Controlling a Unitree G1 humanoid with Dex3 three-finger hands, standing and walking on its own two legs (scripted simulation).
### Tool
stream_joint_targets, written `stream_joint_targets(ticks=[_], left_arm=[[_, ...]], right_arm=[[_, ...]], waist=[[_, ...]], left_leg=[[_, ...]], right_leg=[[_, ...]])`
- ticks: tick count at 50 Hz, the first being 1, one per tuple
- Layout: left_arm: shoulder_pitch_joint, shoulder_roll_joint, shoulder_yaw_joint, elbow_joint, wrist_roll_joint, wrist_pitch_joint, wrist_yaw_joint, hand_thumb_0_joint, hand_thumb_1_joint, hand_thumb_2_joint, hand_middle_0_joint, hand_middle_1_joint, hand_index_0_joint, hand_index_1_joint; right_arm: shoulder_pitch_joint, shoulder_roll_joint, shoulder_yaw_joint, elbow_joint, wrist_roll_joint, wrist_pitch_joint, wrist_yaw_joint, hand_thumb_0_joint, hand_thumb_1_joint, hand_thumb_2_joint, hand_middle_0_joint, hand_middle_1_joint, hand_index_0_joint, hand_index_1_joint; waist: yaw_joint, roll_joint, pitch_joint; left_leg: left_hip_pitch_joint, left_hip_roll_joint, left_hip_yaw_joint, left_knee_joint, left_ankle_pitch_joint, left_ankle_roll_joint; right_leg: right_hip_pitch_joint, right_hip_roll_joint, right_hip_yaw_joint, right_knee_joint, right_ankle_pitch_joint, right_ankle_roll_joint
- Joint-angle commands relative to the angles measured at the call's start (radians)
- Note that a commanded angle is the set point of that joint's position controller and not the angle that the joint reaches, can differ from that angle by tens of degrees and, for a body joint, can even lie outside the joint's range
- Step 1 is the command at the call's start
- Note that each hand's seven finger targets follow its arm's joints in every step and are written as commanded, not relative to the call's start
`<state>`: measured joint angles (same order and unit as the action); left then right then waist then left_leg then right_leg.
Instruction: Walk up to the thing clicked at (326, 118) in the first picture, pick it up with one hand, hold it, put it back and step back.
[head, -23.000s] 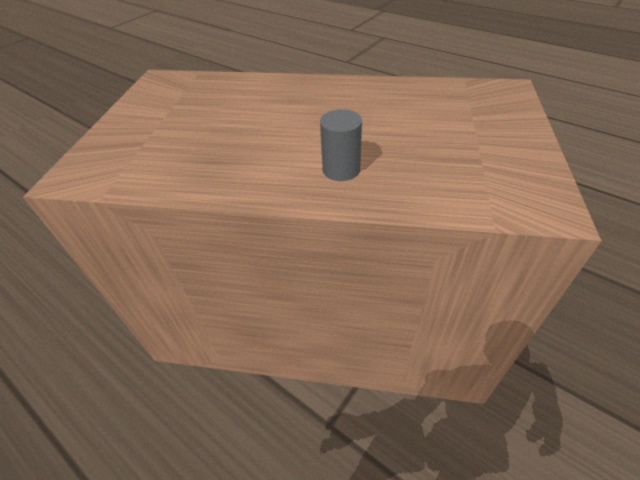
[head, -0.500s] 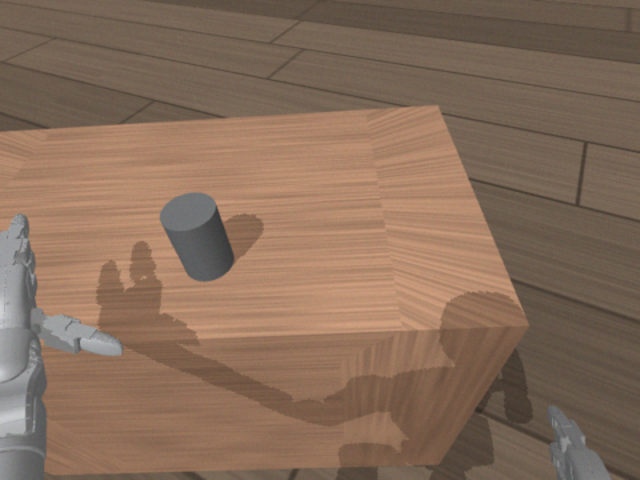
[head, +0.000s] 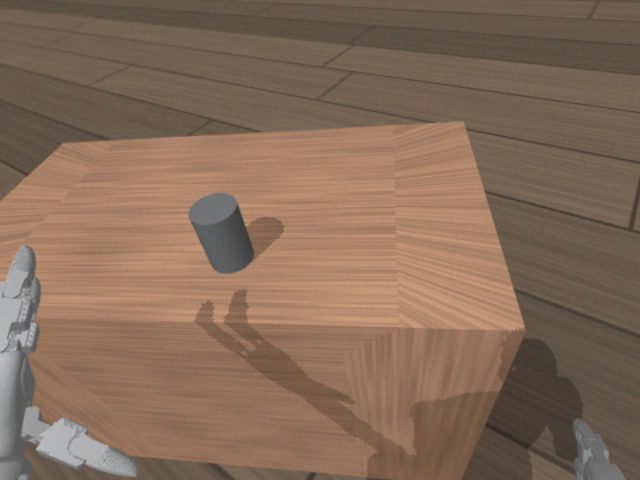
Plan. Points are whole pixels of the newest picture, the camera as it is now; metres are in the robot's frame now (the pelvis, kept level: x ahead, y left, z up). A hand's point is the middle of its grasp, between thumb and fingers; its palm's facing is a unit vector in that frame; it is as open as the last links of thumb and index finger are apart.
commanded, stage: sink last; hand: left
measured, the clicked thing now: (223, 234) +0.49 +0.25 +0.04
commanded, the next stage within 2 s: home in 0.10 s
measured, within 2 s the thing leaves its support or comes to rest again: neither
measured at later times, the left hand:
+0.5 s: hand (141, 423) +0.18 +0.26 +0.04, palm faces +0.30 -0.89 -0.33, open 17.6 cm
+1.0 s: hand (225, 450) +0.20 +0.20 -0.09, palm faces +0.09 -0.97 -0.23, open 17.7 cm
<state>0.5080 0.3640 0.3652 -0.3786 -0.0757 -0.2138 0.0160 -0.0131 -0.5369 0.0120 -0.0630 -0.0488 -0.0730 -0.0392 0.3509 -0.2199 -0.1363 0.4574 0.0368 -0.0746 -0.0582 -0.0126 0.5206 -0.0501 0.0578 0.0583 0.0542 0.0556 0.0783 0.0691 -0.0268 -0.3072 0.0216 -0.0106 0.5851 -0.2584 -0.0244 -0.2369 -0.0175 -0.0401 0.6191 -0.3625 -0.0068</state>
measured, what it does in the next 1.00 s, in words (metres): stands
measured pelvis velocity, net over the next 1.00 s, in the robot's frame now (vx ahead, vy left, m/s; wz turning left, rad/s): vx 0.02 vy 0.02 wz -0.03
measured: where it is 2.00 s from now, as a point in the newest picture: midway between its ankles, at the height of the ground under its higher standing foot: outside the picture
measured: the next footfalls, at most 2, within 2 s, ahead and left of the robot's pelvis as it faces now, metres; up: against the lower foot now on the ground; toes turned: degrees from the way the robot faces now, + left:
none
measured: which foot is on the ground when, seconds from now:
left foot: down 0.00-1.00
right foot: down 0.00-1.00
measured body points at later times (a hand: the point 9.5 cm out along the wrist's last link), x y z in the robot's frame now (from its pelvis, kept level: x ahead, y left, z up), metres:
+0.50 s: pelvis +0.00 +0.01 +0.01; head +0.01 +0.00 +0.46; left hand +0.16 +0.31 +0.06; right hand +0.18 -0.20 -0.07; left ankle +0.03 +0.14 -0.73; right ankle -0.02 -0.11 -0.73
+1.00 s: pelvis +0.02 +0.02 +0.01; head +0.05 +0.03 +0.46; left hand +0.19 +0.25 -0.08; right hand +0.16 -0.22 -0.10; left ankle +0.03 +0.14 -0.73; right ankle -0.02 -0.11 -0.73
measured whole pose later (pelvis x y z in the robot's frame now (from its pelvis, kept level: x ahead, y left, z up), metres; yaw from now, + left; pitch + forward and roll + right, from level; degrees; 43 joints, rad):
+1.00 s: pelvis +0.02 +0.02 +0.01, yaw -2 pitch +1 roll +0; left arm 0.24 0.18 0.03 0.55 0.00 -0.12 0.08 -0.02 -0.60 0.02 -0.05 -0.04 -0.05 -0.04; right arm 0.21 -0.20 0.01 0.69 0.00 -0.07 -0.06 0.01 -0.88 -0.89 0.20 0.30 0.20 0.30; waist 0.01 -0.01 0.03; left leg -0.28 0.02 0.02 0.53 -0.26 0.00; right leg -0.19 -0.02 -0.01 0.49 -0.32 0.02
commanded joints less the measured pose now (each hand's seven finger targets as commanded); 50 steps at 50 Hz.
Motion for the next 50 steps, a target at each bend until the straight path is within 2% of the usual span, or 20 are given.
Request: stream_joint_targets(ticks=[1, 2, 3, 5, 10, 12, 16, 18, 19, 21, 23, 24, 28, 30, 31, 35, 38, 39, 42, 50], left_arm=[[-0.144, 0.176, 0.131, -0.06, -0.009, -0.081, 0.017, 0.0, -0.565, 0.033, -0.057, -0.048, -0.053, -0.052], [-0.147, 0.208, 0.153, -0.06, -0.008, -0.088, 0.014, 0.0, -0.56, 0.031, -0.057, -0.049, -0.055, -0.051], [-0.136, 0.165, 0.11, -0.075, -0.005, -0.101, 0.011, 0.0, -0.547, 0.025, -0.054, -0.049, -0.055, -0.047], [-0.122, 0.174, 0.121, -0.074, -0.002, -0.118, 0.014, 0.0, -0.566, 0.027, -0.061, -0.052, -0.061, -0.052], [-0.108, 0.257, 0.213, 0.017, 0.002, -0.135, 0.032, 0.0, -0.609, 0.038, -0.078, -0.062, -0.074, -0.066], [-0.107, 0.237, 0.198, 0.084, -0.001, -0.139, 0.032, 0.0, -0.606, 0.027, -0.044, -0.047, -0.045, -0.046], [-0.173, 0.092, 0.035, 0.189, 0.007, -0.149, 0.023, 0.0, -0.599, 0.034, -0.044, -0.051, -0.047, -0.048], [-0.175, 0.059, -0.021, 0.205, 0.014, -0.153, 0.02, 0.0, -0.596, 0.037, -0.045, -0.053, -0.048, -0.049], [-0.161, 0.053, -0.041, 0.202, 0.019, -0.156, 0.019, 0.0, -0.572, 0.052, -0.047, -0.058, -0.051, -0.054], [-0.1, 0.101, -0.018, 0.235, 0.029, -0.139, 0.024, 0.0, -0.556, 0.062, -0.049, -0.062, -0.053, -0.057], [-0.099, 0.056, -0.069, 0.235, 0.033, -0.116, 0.018, 0.0, -0.571, 0.053, -0.047, -0.059, -0.052, -0.054], [-0.09, 0.059, -0.058, 0.255, 0.033, -0.106, 0.02, 0.0, -0.581, 0.047, -0.046, -0.056, -0.05, -0.052], [-0.132, 0.037, -0.115, 0.327, 0.045, -0.061, 0.026, 0.0, -0.611, 0.027, -0.042, -0.05, -0.047, -0.045], [-0.17, -0.017, -0.181, 0.413, 0.055, -0.041, 0.029, 0.0, -0.611, 0.007, -0.039, -0.043, -0.043, -0.039], [-0.217, -0.078, -0.251, 0.44, 0.056, -0.042, 0.025, 0.0, -0.611, 0.0, -0.036, -0.039, -0.04, -0.035], [-0.22, -0.109, -0.313, 0.647, 0.065, -0.021, 0.025, 0.0, -0.611, 0.018, -0.041, -0.045, -0.044, -0.042], [-0.209, -0.048, -0.271, 0.693, 0.068, -0.006, 0.036, 0.0, -0.611, 0.02, -0.042, -0.043, -0.043, -0.042], [-0.212, 0.005, -0.183, 0.653, 0.073, -0.014, 0.064, 0.0, -0.611, 0.002, -0.039, -0.038, -0.04, -0.037], [-0.268, -0.044, -0.263, 0.705, 0.077, 0.01, 0.072, 0.0, -0.611, 0.013, -0.041, -0.04, -0.042, -0.039], [-0.335, -0.108, -0.328, 0.763, 0.073, 0.044, 0.084, 0.0, -0.611, 0.012, -0.041, -0.04, -0.042, -0.039]], right_arm=[[-0.097, -0.088, -0.025, -0.117, -0.004, -0.071, -0.008, 0.0, 0.524, -0.056, 0.055, 0.054, 0.054, 0.054], [-0.056, -0.106, -0.038, -0.097, -0.006, -0.073, -0.007, 0.0, 0.526, -0.055, 0.055, 0.054, 0.054, 0.054], [-0.113, -0.12, -0.031, -0.174, -0.006, -0.086, -0.004, 0.0, 0.534, -0.052, 0.055, 0.054, 0.053, 0.054], [-0.12, -0.134, -0.037, -0.165, -0.006, -0.097, -0.005, 0.0, 0.516, -0.057, 0.055, 0.054, 0.053, 0.054], [-0.131, -0.151, -0.062, -0.119, -0.012, -0.1, -0.01, 0.0, 0.471, -0.071, 0.055, 0.054, 0.053, 0.054], [-0.139, -0.081, 0.004, -0.087, -0.011, -0.094, -0.003, 0.0, 0.311, -0.231, 0.133, 0.188, 0.133, 0.188], [-0.29, -0.012, 0.107, -0.151, -0.007, -0.111, -0.002, 0.0, -0.009, -0.535, 0.136, 0.193, 0.137, 0.193], [-0.228, 0.02, 0.143, -0.114, -0.007, -0.113, 0.0, 0.0, -0.169, -0.582, 0.145, 0.207, 0.145, 0.207], [-0.195, -0.001, 0.132, -0.104, -0.011, -0.115, -0.001, 0.0, -0.249, -0.598, 0.147, 0.211, 0.147, 0.211], [-0.077, -0.131, 0.025, -0.06, -0.02, -0.107, -0.012, 0.0, -0.409, -0.655, 0.157, 0.228, 0.157, 0.228], [-0.067, -0.145, 0.01, -0.046, -0.022, -0.107, -0.008, 0.0, -0.562, -0.71, 0.167, 0.244, 0.167, 0.244], [-0.078, -0.15, -0.004, -0.041, -0.022, -0.11, -0.007, 0.0, -0.63, -0.75, 0.174, 0.256, 0.174, 0.256], [-0.115, -0.129, -0.007, 0.009, -0.028, -0.101, -0.008, 0.0, -0.761, -0.827, 0.187, 0.278, 0.188, 0.278], [-0.223, -0.089, 0.046, -0.018, -0.026, -0.106, -0.003, 0.0, -0.882, -0.897, 0.2, 0.299, 0.2, 0.299], [-0.312, -0.001, 0.135, -0.055, -0.02, -0.108, 0.004, 0.0, -0.881, -0.896, 0.2, 0.299, 0.2, 0.299], [-0.241, -0.057, 0.085, 0.007, -0.028, -0.099, -0.007, 0.0, -0.896, -0.904, 0.201, 0.301, 0.201, 0.301], [-0.181, -0.096, 0.068, 0.006, -0.035, -0.089, -0.008, 0.0, -0.895, -0.903, 0.201, 0.301, 0.201, 0.301], [-0.145, -0.139, 0.071, 0.109, -0.041, -0.073, -0.008, 0.0, -0.891, -0.901, 0.201, 0.301, 0.201, 0.3], [-0.168, -0.103, 0.096, 0.092, -0.038, -0.069, -0.006, 0.0, -0.894, -0.903, 0.201, 0.301, 0.201, 0.301], [-0.183, -0.105, 0.1, 0.1, -0.034, -0.045, -0.015, 0.0, -0.895, -0.903, 0.201, 0.301, 0.201, 0.301]], waist=[[-0.02, -0.119, 0.091], [-0.02, -0.105, 0.081], [-0.018, -0.108, 0.05], [-0.009, -0.08, -0.001], [-0.004, -0.076, -0.023], [0.007, -0.082, 0.036], [-0.008, -0.107, 0.08], [-0.017, -0.074, 0.037], [-0.029, -0.074, 0.017], [-0.053, -0.044, -0.023], [-0.069, -0.03, -0.05], [-0.062, -0.01, -0.064], [-0.074, 0.0, -0.067], [-0.062, -0.034, -0.032], [-0.057, -0.044, -0.011], [-0.08, -0.082, -0.016], [-0.06, -0.016, -0.123], [-0.043, 0.009, -0.121], [-0.07, 0.013, -0.149], [-0.08, -0.058, -0.115]], left_leg=[[0.033, -0.036, 0.056, -0.085, -0.037, 0.046], [0.044, -0.037, 0.057, -0.087, -0.035, 0.046], [0.059, -0.034, 0.055, -0.095, -0.012, 0.044], [0.088, -0.037, 0.056, -0.105, 0.015, 0.046], [0.098, -0.039, 0.053, -0.112, 0.071, 0.044], [0.062, -0.041, 0.052, -0.117, 0.041, 0.045], [0.058, -0.031, 0.045, -0.147, -0.028, 0.047], [0.086, -0.034, 0.051, -0.155, 0.007, 0.05], [0.106, -0.033, 0.052, -0.155, 0.032, 0.049], [0.155, -0.032, 0.06, -0.158, 0.089, 0.044], [0.186, -0.027, 0.056, -0.159, 0.132, 0.038], [0.19, -0.021, 0.05, -0.164, 0.141, 0.033], [0.187, -0.016, 0.044, -0.157, 0.22, 0.029], [0.149, 0.004, 0.02, -0.175, 0.177, 0.026], [0.13, 0.001, 0.02, -0.18, 0.149, 0.03], [0.114, -0.002, 0.027, -0.168, 0.1, 0.033], [0.167, -0.008, 0.043, -0.145, 0.212, 0.022], [0.167, -0.015, 0.044, -0.123, 0.245, 0.015], [0.183, -0.007, 0.049, -0.11, 0.322, 0.013], [0.174, -0.009, 0.055, -0.112, 0.307, 0.022]], right_leg=[[-0.132, -0.033, 0.067, -0.226, -0.014, 0.036], [-0.128, -0.033, 0.066, -0.226, -0.01, 0.034], [-0.106, -0.027, 0.055, -0.219, 0.007, 0.03], [-0.071, -0.024, 0.042, -0.209, 0.049, 0.025], [-0.024, -0.028, 0.044, -0.214, 0.124, 0.03], [-0.038, -0.036, 0.06, -0.238, 0.081, 0.034], [-0.074, -0.035, 0.065, -0.262, -0.031, 0.03], [-0.059, -0.023, 0.035, -0.24, 0.037, 0.023], [-0.048, -0.016, 0.021, -0.228, 0.073, 0.021], [-0.038, -0.004, 0.001, -0.208, 0.153, 0.015], [-0.037, 0.008, -0.012, -0.197, 0.201, 0.009], [-0.024, 0.015, -0.02, -0.189, 0.208, 0.005], [-0.012, 0.018, -0.021, -0.185, 0.279, 0.002], [-0.013, 0.026, -0.031, -0.181, 0.234, -0.001], [-0.017, 0.023, -0.028, -0.189, 0.213, -0.002], [-0.035, 0.018, -0.021, -0.193, 0.177, 0.001], [0.018, 0.014, -0.016, -0.18, 0.268, -0.002], [0.031, 0.022, -0.016, -0.169, 0.294, -0.004], [0.043, 0.028, -0.012, -0.16, 0.357, -0.006], [0.039, 0.024, -0.011, -0.173, 0.381, 0.002]])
